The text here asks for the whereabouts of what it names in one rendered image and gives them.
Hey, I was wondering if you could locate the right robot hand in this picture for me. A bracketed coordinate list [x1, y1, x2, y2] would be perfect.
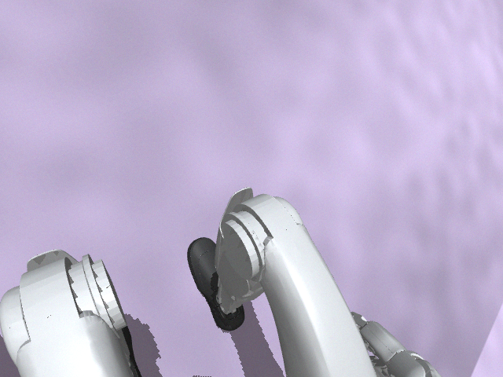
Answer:
[351, 312, 407, 377]

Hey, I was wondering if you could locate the right robot arm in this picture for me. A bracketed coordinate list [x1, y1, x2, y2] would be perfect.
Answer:
[387, 350, 442, 377]

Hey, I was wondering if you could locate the left robot foot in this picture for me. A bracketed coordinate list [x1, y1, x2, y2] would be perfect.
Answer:
[122, 326, 141, 377]

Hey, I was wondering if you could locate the right robot foot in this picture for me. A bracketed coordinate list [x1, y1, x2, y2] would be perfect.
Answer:
[187, 237, 244, 331]

